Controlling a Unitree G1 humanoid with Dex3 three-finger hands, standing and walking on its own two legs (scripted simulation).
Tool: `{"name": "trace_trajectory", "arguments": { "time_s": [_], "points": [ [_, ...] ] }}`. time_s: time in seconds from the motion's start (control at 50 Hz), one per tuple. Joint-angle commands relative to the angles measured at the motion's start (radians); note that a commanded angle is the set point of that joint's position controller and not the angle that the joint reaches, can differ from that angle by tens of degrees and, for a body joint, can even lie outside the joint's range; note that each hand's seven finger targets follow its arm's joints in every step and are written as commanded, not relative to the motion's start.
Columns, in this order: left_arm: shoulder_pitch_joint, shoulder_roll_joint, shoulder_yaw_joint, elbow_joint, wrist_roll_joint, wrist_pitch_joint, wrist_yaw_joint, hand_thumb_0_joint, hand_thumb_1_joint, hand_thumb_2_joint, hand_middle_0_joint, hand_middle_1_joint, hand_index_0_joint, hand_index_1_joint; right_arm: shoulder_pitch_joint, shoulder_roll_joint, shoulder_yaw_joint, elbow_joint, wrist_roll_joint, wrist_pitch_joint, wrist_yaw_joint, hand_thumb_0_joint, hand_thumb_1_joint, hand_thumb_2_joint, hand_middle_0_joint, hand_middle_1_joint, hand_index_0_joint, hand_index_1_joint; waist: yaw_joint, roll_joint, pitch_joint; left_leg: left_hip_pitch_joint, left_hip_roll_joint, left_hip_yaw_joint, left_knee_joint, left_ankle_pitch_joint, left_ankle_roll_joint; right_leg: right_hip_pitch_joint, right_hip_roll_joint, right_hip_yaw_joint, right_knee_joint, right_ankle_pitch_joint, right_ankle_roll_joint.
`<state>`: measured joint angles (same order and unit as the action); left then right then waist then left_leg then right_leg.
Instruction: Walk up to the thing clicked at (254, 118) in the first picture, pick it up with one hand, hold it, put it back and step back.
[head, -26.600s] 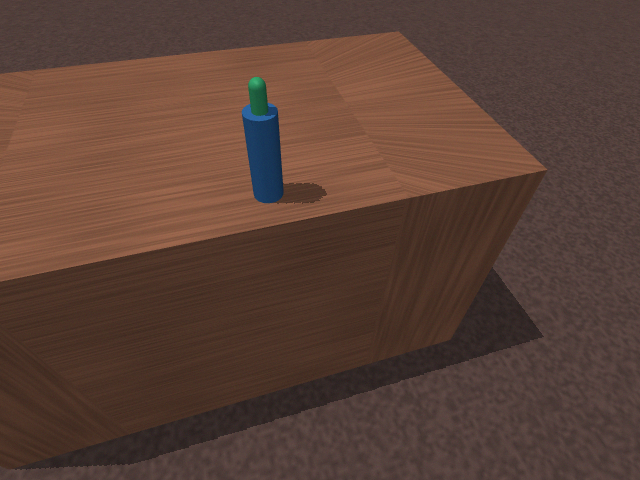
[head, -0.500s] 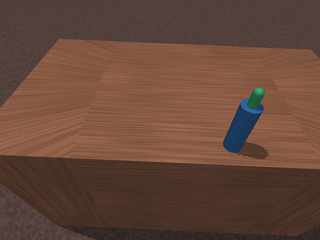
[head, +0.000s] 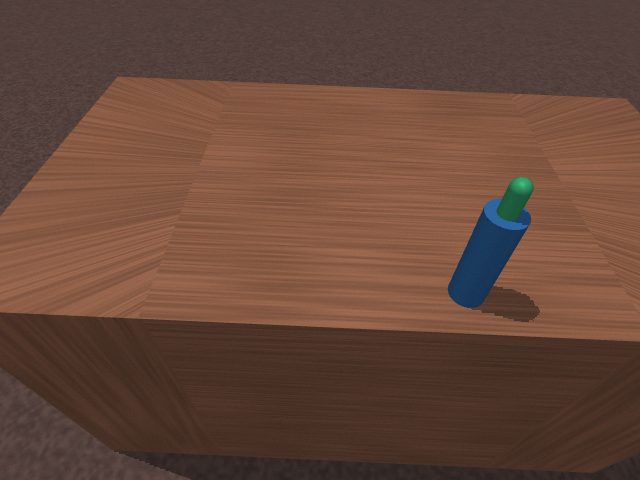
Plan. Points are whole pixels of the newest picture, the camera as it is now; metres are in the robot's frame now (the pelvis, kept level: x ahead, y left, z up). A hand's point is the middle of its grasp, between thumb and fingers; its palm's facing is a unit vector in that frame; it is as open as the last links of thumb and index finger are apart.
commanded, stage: stand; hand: right
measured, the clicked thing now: (490, 245) +0.41 -0.21 +0.08
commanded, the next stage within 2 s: none
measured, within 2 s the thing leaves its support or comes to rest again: neither
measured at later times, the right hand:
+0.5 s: hand out of the picture +0.07 -0.25 -0.16, palm faces -0.03 +0.94 -0.34, open 7.4 cm
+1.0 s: hand out of the picture +0.08 -0.25 -0.16, palm faces -0.03 +0.94 -0.34, open 7.4 cm
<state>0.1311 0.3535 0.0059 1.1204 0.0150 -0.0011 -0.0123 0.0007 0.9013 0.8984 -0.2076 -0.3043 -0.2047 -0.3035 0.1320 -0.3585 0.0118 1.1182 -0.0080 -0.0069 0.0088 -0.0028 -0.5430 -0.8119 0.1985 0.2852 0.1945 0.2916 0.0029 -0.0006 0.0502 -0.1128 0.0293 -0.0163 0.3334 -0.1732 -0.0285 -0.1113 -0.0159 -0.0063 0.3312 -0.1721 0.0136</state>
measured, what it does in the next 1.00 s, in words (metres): stands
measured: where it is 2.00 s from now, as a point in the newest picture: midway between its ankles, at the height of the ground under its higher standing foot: outside the picture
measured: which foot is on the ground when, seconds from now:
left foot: down 0.00-1.00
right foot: down 0.00-1.00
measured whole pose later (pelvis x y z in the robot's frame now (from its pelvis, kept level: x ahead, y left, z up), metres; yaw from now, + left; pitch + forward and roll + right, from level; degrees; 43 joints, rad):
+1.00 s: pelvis +0.01 +0.00 +0.00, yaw +0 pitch -2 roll +0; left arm 0.13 0.35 0.01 1.12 0.01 0.00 -0.01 0.00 0.90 0.90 -0.21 -0.30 -0.20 -0.30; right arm 0.13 -0.35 0.00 1.12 -0.01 -0.01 0.01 0.00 -0.91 -0.90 0.20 0.30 0.20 0.30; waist 0.00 0.00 0.06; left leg -0.10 0.03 -0.02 0.33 -0.18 -0.03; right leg -0.10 -0.02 -0.01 0.33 -0.18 0.01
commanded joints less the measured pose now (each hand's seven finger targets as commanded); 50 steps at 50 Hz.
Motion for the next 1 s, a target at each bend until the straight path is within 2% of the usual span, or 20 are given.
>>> {"name": "trace_trajectory", "arguments": {
  "time_s": [0.0, 0.16, 0.26, 0.3, 0.34, 0.36, 0.42, 0.46, 0.6, 0.64, 0.7, 0.74, 0.88, 0.98],
  "points": [
    [-0.037, 0.215, 0.036, -0.062, -0.003, -0.024, 0.017, 0.0, 0.9, 0.9, -0.2, -0.3, -0.2, -0.301, -0.035, -0.219, -0.043, -0.054, -0.005, -0.021, -0.019, 0.0, -0.9, -0.9, 0.2, 0.3, 0.2, 0.3, -0.002, 0.01, -0.061, 0.0, 0.096, -0.076, -0.051, 0.104, 0.046, 0.011, -0.114, 0.086, -0.06, 0.101, -0.031],
    [-0.035, 0.218, 0.036, -0.061, -0.004, -0.023, 0.02, 0.0, 0.9, 0.9, -0.2, -0.3, -0.2, -0.301, -0.04, -0.212, -0.046, -0.053, -0.003, -0.019, -0.02, 0.0, -0.9, -0.9, 0.2, 0.3, 0.2, 0.3, -0.003, 0.005, -0.071, 0.01, 0.095, -0.073, -0.05, 0.119, 0.044, 0.012, -0.113, 0.079, -0.054, 0.106, -0.032],
    [-0.036, 0.218, 0.035, -0.06, -0.003, -0.024, 0.02, 0.0, 0.9, 0.9, -0.2, -0.3, -0.2, -0.301, -0.042, -0.211, -0.046, -0.05, -0.003, -0.017, -0.017, 0.0, -0.9, -0.9, 0.2, 0.3, 0.2, 0.3, -0.004, -0.007, -0.043, -0.003, 0.092, -0.078, -0.055, 0.076, 0.045, -0.005, -0.112, 0.082, -0.069, 0.064, -0.03],
    [-0.033, 0.22, 0.036, -0.062, -0.003, -0.024, 0.02, 0.0, 0.9, 0.9, -0.2, -0.3, -0.2, -0.301, -0.046, -0.213, -0.048, -0.054, -0.004, -0.018, -0.017, 0.0, -0.9, -0.9, 0.2, 0.3, 0.2, 0.3, -0.002, 0.0, -0.059, 0.008, 0.094, -0.078, -0.057, 0.103, 0.043, -0.003, -0.109, 0.077, -0.059, 0.078, -0.031],
    [-0.041, 0.218, 0.035, -0.065, -0.003, -0.026, 0.02, 0.0, 0.9, 0.9, -0.2, -0.3, -0.2, -0.301, -0.038, -0.215, -0.047, -0.053, -0.003, -0.021, -0.018, 0.0, -0.9, -0.9, 0.2, 0.3, 0.2, 0.3, -0.006, 0.008, -0.079, 0.013, 0.097, -0.074, -0.049, 0.152, 0.045, 0.027, -0.116, 0.079, -0.051, 0.145, -0.031],
    [-0.036, 0.217, 0.035, -0.064, -0.005, -0.025, 0.02, 0.0, 0.9, 0.9, -0.2, -0.3, -0.2, -0.301, -0.04, -0.208, -0.046, -0.05, -0.002, -0.02, -0.019, 0.0, -0.9, -0.9, 0.2, 0.3, 0.2, 0.3, -0.001, 0.002, -0.066, 0.012, 0.095, -0.075, -0.051, 0.133, 0.042, 0.012, -0.113, 0.077, -0.051, 0.111, -0.031],
    [-0.036, 0.217, 0.034, -0.062, -0.004, -0.025, 0.021, 0.0, 0.9, 0.9, -0.2, -0.3, -0.2, -0.301, -0.043, -0.212, -0.049, -0.052, -0.002, -0.017, -0.019, 0.0, -0.9, -0.9, 0.2, 0.3, 0.2, 0.3, -0.004, 0.0, -0.06, 0.012, 0.095, -0.075, -0.051, 0.111, 0.046, 0.006, -0.112, 0.078, -0.06, 0.095, -0.031],
    [-0.035, 0.217, 0.034, -0.063, -0.004, -0.026, 0.021, 0.0, 0.9, 0.9, -0.2, -0.3, -0.2, -0.301, -0.037, -0.211, -0.048, -0.051, -0.002, -0.017, -0.018, 0.0, -0.9, -0.9, 0.2, 0.3, 0.2, 0.3, -0.005, 0.0, -0.072, 0.015, 0.095, -0.074, -0.048, 0.134, 0.045, 0.02, -0.115, 0.077, -0.055, 0.122, -0.031],
    [-0.038, 0.216, 0.035, -0.062, -0.006, -0.024, 0.021, 0.0, 0.9, 0.9, -0.2, -0.3, -0.2, -0.301, -0.038, -0.207, -0.048, -0.05, -0.004, -0.017, -0.018, 0.0, -0.9, -0.9, 0.2, 0.3, 0.2, 0.3, -0.005, 0.004, -0.046, -0.006, 0.091, -0.076, -0.059, 0.091, 0.043, 0.006, -0.114, 0.082, -0.065, 0.073, -0.034],
    [-0.036, 0.216, 0.035, -0.066, -0.003, -0.025, 0.02, 0.0, 0.9, 0.9, -0.2, -0.3, -0.2, -0.301, -0.046, -0.21, -0.049, -0.053, -0.003, -0.017, -0.018, 0.0, -0.9, -0.9, 0.2, 0.3, 0.2, 0.3, -0.002, 0.01, -0.056, -0.001, 0.091, -0.074, -0.053, 0.104, 0.045, 0.012, -0.113, 0.079, -0.065, 0.098, -0.031],
    [-0.031, 0.219, 0.037, -0.059, -0.004, -0.023, 0.021, 0.0, 0.9, 0.9, -0.2, -0.3, -0.2, -0.301, -0.043, -0.207, -0.048, -0.051, -0.002, -0.016, -0.017, 0.0, -0.9, -0.9, 0.2, 0.3, 0.2, 0.3, -0.003, -0.003, -0.036, -0.006, 0.089, -0.079, -0.066, 0.058, 0.042, -0.007, -0.109, 0.079, -0.069, 0.042, -0.03],
    [-0.032, 0.222, 0.038, -0.066, -0.003, -0.026, 0.021, 0.0, 0.9, 0.9, -0.2, -0.3, -0.2, -0.301, -0.041, -0.212, -0.052, -0.053, -0.003, -0.018, -0.017, 0.0, -0.9, -0.9, 0.2, 0.3, 0.2, 0.3, -0.003, 0.001, -0.073, 0.023, 0.095, -0.075, -0.051, 0.114, 0.046, 0.01, -0.116, 0.081, -0.058, 0.104, -0.034],
    [-0.031, 0.217, 0.036, -0.061, -0.004, -0.025, 0.021, 0.0, 0.9, 0.9, -0.2, -0.3, -0.2, -0.301, -0.042, -0.209, -0.05, -0.051, -0.001, -0.016, -0.018, 0.0, -0.9, -0.9, 0.2, 0.3, 0.2, 0.3, -0.005, -0.005, -0.056, 0.013, 0.093, -0.075, -0.051, 0.114, 0.044, 0.003, -0.111, 0.078, -0.062, 0.094, -0.034],
    [-0.027, 0.215, 0.034, -0.066, -0.005, -0.031, 0.022, 0.0, 0.9, 0.9, -0.2, -0.3, -0.2, -0.301, -0.041, -0.209, -0.05, -0.054, -0.001, -0.018, -0.017, 0.0, -0.9, -0.9, 0.2, 0.3, 0.2, 0.3, -0.004, -0.002, -0.088, 0.034, 0.097, -0.07, -0.036, 0.176, 0.046, 0.027, -0.118, 0.078, -0.051, 0.178, -0.03]
  ]
}}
